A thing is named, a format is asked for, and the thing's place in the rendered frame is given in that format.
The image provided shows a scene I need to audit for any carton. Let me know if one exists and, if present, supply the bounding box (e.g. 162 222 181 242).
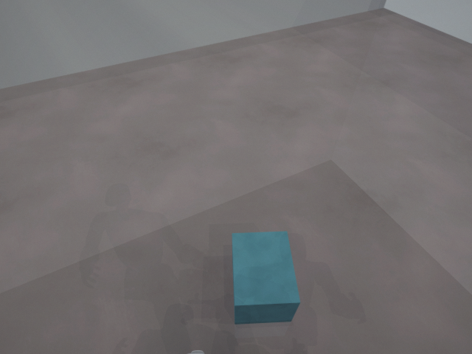
232 231 300 325

